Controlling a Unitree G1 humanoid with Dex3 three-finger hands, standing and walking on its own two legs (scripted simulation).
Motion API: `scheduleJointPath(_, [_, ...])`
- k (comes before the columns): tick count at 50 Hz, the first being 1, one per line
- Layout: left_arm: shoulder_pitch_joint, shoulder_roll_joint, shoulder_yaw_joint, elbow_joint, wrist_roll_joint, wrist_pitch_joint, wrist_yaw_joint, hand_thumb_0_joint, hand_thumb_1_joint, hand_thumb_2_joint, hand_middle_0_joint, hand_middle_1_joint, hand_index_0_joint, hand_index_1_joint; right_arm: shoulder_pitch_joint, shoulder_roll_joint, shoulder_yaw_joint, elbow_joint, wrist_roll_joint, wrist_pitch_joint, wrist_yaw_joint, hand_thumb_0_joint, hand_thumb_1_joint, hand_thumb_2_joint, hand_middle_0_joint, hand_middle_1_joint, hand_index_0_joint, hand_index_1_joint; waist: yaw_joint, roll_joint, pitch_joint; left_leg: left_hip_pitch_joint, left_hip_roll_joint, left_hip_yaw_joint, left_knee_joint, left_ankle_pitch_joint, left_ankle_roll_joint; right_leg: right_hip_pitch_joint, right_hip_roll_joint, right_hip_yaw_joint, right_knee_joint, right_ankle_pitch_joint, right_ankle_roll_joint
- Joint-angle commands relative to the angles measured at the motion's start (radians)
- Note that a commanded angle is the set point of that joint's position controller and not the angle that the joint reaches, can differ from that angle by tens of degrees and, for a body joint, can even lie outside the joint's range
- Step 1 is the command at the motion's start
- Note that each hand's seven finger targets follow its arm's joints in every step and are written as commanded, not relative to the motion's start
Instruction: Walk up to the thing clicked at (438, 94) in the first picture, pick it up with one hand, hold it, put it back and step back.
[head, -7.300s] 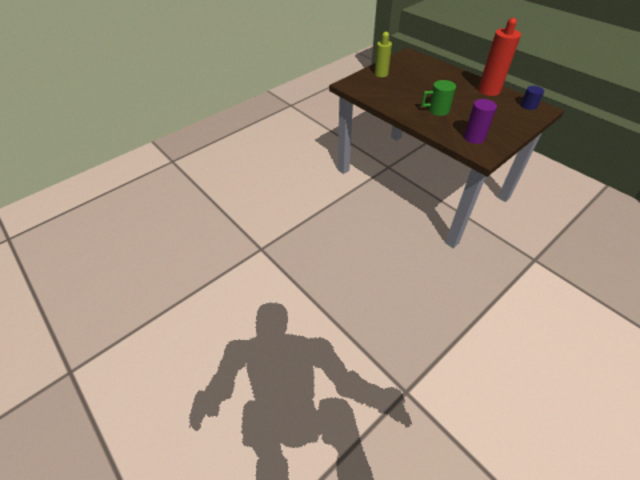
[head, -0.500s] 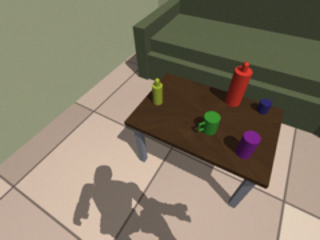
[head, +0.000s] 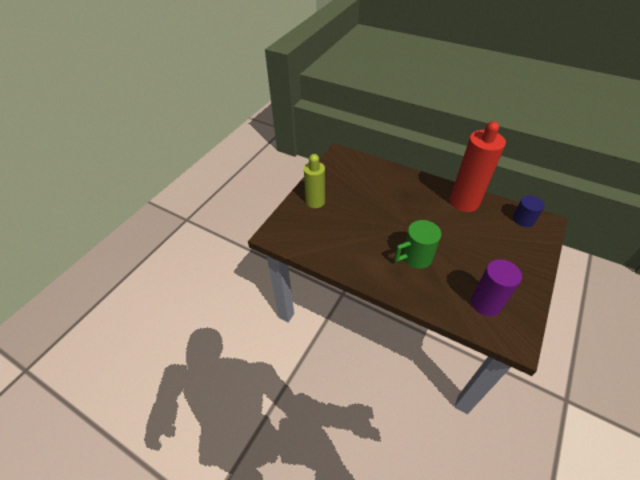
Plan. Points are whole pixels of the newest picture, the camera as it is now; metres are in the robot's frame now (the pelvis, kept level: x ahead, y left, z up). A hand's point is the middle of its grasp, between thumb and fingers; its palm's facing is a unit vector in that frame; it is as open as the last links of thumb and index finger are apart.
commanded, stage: walk up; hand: left
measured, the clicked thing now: (415, 246) +0.67 -0.22 -0.29
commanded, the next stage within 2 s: none
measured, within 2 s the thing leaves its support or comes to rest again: neither
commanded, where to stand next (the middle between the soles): +0.15 -0.17 m, yaw -30 degrees
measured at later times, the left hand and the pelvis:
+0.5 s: hand (238, 475) +0.16 +0.14 -0.17, palm faces -0.30 -0.90 -0.33, open 7.3 cm; pelvis +0.04 -0.11 -0.03, yaw -18 degrees
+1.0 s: hand (332, 350) +0.34 +0.00 -0.15, palm faces -0.47 -0.76 -0.44, open 7.3 cm; pelvis +0.10 -0.18 -0.03, yaw -28 degrees
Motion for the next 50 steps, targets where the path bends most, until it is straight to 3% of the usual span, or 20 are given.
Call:
scheduleJointPath(1, [-0.105, 0.256, 0.110, -0.225, 0.048, 0.053, -0.050, 0.000, 0.900, 0.900, -0.200, -0.300, -0.200, -0.300, 0.189, -0.407, -0.165, -0.108, -0.010, -0.052, -0.062, 0.000, -0.900, -0.900, 0.200, 0.300, 0.200, 0.300, -0.107, 0.096, -0.020, 0.226, 0.454, -0.284, -0.086, 0.028, 0.256, -0.472, -0.015, 0.041, 0.516, -0.309, -0.031])
scheduleJointPath(2, [-0.095, 0.247, 0.119, -0.249, 0.046, 0.069, -0.057, 0.000, 0.900, 0.900, -0.200, -0.300, -0.200, -0.300, 0.148, -0.419, -0.176, -0.147, -0.009, -0.061, -0.069, 0.000, -0.900, -0.900, 0.200, 0.300, 0.200, 0.300, -0.075, 0.071, -0.012, 0.090, 0.543, -0.318, -0.118, 0.014, 0.298, -0.449, -0.070, 0.128, 0.665, -0.315, -0.029])
scheduleJointPath(4, [-0.042, 0.245, 0.128, -0.263, 0.030, 0.072, -0.078, 0.000, 0.900, 0.900, -0.200, -0.300, -0.200, -0.300, 0.080, -0.370, -0.170, -0.186, -0.018, -0.071, -0.072, 0.000, -0.900, -0.900, 0.200, 0.300, 0.200, 0.300, -0.016, 0.044, -0.019, 0.070, 0.456, -0.186, -0.069, 0.023, 0.251, -0.424, -0.109, 0.195, 0.667, -0.245, -0.043])
scheduleJointPath(13, [0.234, 0.264, 0.159, -0.237, 0.034, 0.039, -0.105, 0.000, 0.900, 0.900, -0.200, -0.300, -0.200, -0.300, 0.013, -0.342, -0.161, -0.278, -0.032, -0.050, -0.047, 0.000, -0.900, -0.900, 0.200, 0.300, 0.200, 0.300, 0.090, 0.028, -0.069, -0.201, 0.237, 0.159, 0.375, -0.123, 0.124, 0.003, 0.029, -0.120, 0.251, -0.068, -0.053])
scheduleJointPath(14, [0.326, 0.339, 0.187, -0.222, 0.037, 0.027, -0.092, 0.000, 0.900, 0.900, -0.200, -0.300, -0.200, -0.300, 0.066, -0.280, -0.137, -0.285, -0.029, -0.040, -0.048, 0.000, -0.900, -0.900, 0.200, 0.300, 0.200, 0.300, 0.133, -0.185, -0.096, -0.319, 0.155, 0.171, 0.622, -0.214, 0.087, 0.128, 0.029, -0.009, 0.174, -0.170, -0.088])
scheduleJointPath(15, [0.354, 0.436, 0.204, -0.258, 0.031, 0.024, -0.077, 0.000, 0.900, 0.900, -0.200, -0.300, -0.200, -0.300, 0.031, -0.218, -0.109, -0.337, -0.008, -0.038, -0.044, 0.000, -0.900, -0.900, 0.200, 0.300, 0.200, 0.300, 0.155, -0.443, -0.030, -0.554, -0.028, 0.175, 0.833, -0.530, 0.029, 0.077, -0.200, 0.492, -0.103, -0.338, -0.203])
scheduleJointPath(16, [0.265, 0.460, 0.199, -0.303, 0.022, 0.027, -0.079, 0.000, 0.900, 0.900, -0.200, -0.300, -0.200, -0.300, 0.026, -0.277, -0.125, -0.339, -0.004, -0.030, -0.044, 0.000, -0.900, -0.900, 0.200, 0.300, 0.200, 0.300, 0.109, -0.320, -0.008, -0.499, 0.029, 0.025, 0.903, -0.503, 0.014, -0.074, -0.297, 0.710, -0.192, -0.548, -0.307])
scheduleJointPath(20, [0.121, 0.345, 0.160, -0.362, 0.019, 0.023, -0.055, 0.000, 0.900, 0.900, -0.200, -0.300, -0.200, -0.300, 0.186, -0.289, -0.115, -0.268, 0.010, -0.054, -0.030, 0.000, -0.900, -0.900, 0.200, 0.300, 0.200, 0.300, 0.018, -0.182, 0.016, -0.348, 0.092, 0.013, 0.652, -0.373, 0.031, -0.173, -0.153, 0.371, -0.026, -0.380, -0.254])
scheduleJointPath(23, [0.143, 0.323, 0.142, -0.382, 0.024, 0.013, -0.051, 0.000, 0.900, 0.900, -0.200, -0.300, -0.200, -0.300, 0.228, -0.268, -0.117, -0.277, -0.010, -0.059, -0.024, 0.000, -0.900, -0.900, 0.200, 0.300, 0.200, 0.300, 0.026, -0.168, 0.011, -0.258, 0.048, 0.028, 0.497, -0.338, 0.036, -0.219, -0.162, 0.381, -0.007, -0.257, -0.270])
scheduleJointPath(26, [0.021, 0.297, 0.117, -0.413, 0.002, 0.015, -0.028, 0.000, 0.900, 0.900, -0.200, -0.300, -0.200, -0.300, 0.368, -0.259, -0.126, -0.258, -0.016, -0.072, -0.031, 0.000, -0.900, -0.900, 0.200, 0.300, 0.200, 0.300, -0.092, -0.087, -0.034, 0.065, 0.041, -0.023, 0.257, -0.046, 0.044, -0.453, -0.147, 0.324, 0.161, -0.159, -0.213])
scheduleJointPath(27, [0.034, 0.222, 0.094, -0.415, -0.013, 0.020, -0.023, 0.000, 0.900, 0.900, -0.200, -0.300, -0.200, -0.300, 0.394, -0.305, -0.142, -0.256, -0.032, -0.079, -0.038, 0.000, -0.900, -0.900, 0.200, 0.300, 0.200, 0.300, -0.112, 0.036, -0.037, 0.144, 0.097, -0.136, 0.130, -0.114, 0.046, -0.549, -0.021, 0.262, 0.325, -0.215, -0.147])
scheduleJointPath(28, [0.083, 0.158, 0.076, -0.409, -0.016, 0.021, -0.016, 0.000, 0.900, 0.900, -0.200, -0.300, -0.200, -0.300, 0.340, -0.388, -0.153, -0.289, -0.047, -0.087, -0.043, 0.000, -0.900, -0.900, 0.200, 0.300, 0.200, 0.300, -0.080, 0.236, -0.002, 0.084, 0.319, -0.508, -0.083, -0.323, 0.090, -0.611, 0.162, 0.166, 0.552, -0.300, -0.083])
scheduleJointPath(29, [0.143, 0.261, 0.103, -0.373, 0.001, 0.027, 0.000, 0.000, 0.900, 0.900, -0.200, -0.300, -0.200, -0.300, 0.245, -0.420, -0.156, -0.329, -0.029, -0.087, -0.042, 0.000, -0.900, -0.900, 0.200, 0.300, 0.200, 0.300, -0.038, 0.138, 0.007, -0.059, 0.434, -0.615, -0.120, -0.401, 0.147, -0.501, 0.109, 0.230, 0.657, -0.346, -0.061])
scheduleJointPath(32, [0.184, 0.280, 0.114, -0.321, -0.006, 0.019, -0.001, 0.000, 0.900, 0.900, -0.200, -0.300, -0.200, -0.300, 0.134, -0.338, -0.126, -0.345, -0.018, -0.092, -0.040, 0.000, -0.900, -0.900, 0.200, 0.300, 0.200, 0.300, 0.022, 0.138, 0.077, -0.103, 0.334, -0.343, -0.043, -0.099, 0.182, -0.455, 0.063, 0.203, 0.719, -0.255, -0.041])
scheduleJointPath(35, [0.138, 0.243, 0.105, -0.325, -0.007, 0.002, -0.006, 0.000, 0.900, 0.900, -0.200, -0.300, -0.200, -0.300, 0.199, -0.314, -0.119, -0.335, -0.015, -0.089, -0.031, 0.000, -0.900, -0.900, 0.200, 0.300, 0.200, 0.300, -0.009, 0.179, 0.031, 0.007, 0.284, -0.128, 0.095, 0.442, 0.198, -0.424, 0.039, 0.107, 0.612, -0.253, -0.040])
scheduleJointPath(38, [0.092, 0.208, 0.088, -0.341, -0.013, -0.010, -0.009, 0.000, 0.900, 0.900, -0.200, -0.300, -0.200, -0.300, 0.215, -0.316, -0.124, -0.347, -0.013, -0.065, -0.026, 0.000, -0.900, -0.900, 0.200, 0.300, 0.200, 0.300, -0.031, 0.203, -0.038, 0.029, 0.259, -0.026, 0.204, 0.593, 0.182, -0.305, 0.043, 0.000, 0.435, -0.203, -0.053])
scheduleJointPath(42, [0.160, 0.232, 0.099, -0.304, -0.007, -0.026, 0.006, 0.000, 0.900, 0.900, -0.200, -0.300, -0.200, -0.300, 0.170, -0.277, -0.107, -0.374, 0.011, -0.021, -0.019, 0.000, -0.900, -0.900, 0.200, 0.300, 0.200, 0.300, 0.025, 0.089, -0.124, -0.114, 0.160, 0.073, 0.492, 0.406, 0.101, -0.018, 0.097, -0.043, 0.146, 0.123, -0.080])
scheduleJointPath(44, [0.206, 0.359, 0.126, -0.323, -0.004, -0.047, 0.025, 0.000, 0.900, 0.900, -0.200, -0.300, -0.200, -0.300, 0.183, -0.174, -0.068, -0.415, 0.022, -0.006, -0.019, 0.000, -0.900, -0.900, 0.200, 0.300, 0.200, 0.300, 0.037, -0.203, -0.177, -0.426, 0.007, 0.020, 0.794, -0.365, 0.032, 0.116, -0.308, 0.563, 0.112, 0.463, -0.287])
scheduleJointPath(45, [0.160, 0.359, 0.118, -0.336, -0.010, -0.045, 0.030, 0.000, 0.900, 0.900, -0.200, -0.300, -0.200, -0.300, 0.153, -0.223, -0.090, -0.392, 0.015, 0.011, -0.036, 0.000, -0.900, -0.900, 0.200, 0.300, 0.200, 0.300, 0.041, -0.150, -0.168, -0.365, 0.062, -0.081, 0.860, -0.468, 0.027, 0.011, -0.345, 0.589, 0.132, 0.473, -0.373])
scheduleJointPath(50, [0.054, 0.284, 0.085, -0.342, -0.005, -0.040, 0.046, 0.000, 0.900, 0.900, -0.200, -0.300, -0.200, -0.300, 0.189, -0.234, -0.084, -0.306, 0.015, 0.007, -0.030, 0.000, -0.900, -0.900, 0.200, 0.300, 0.200, 0.300, -0.013, -0.175, -0.093, -0.338, 0.059, -0.048, 0.718, -0.333, 0.014, -0.089, -0.133, 0.293, 0.227, 0.555, -0.252])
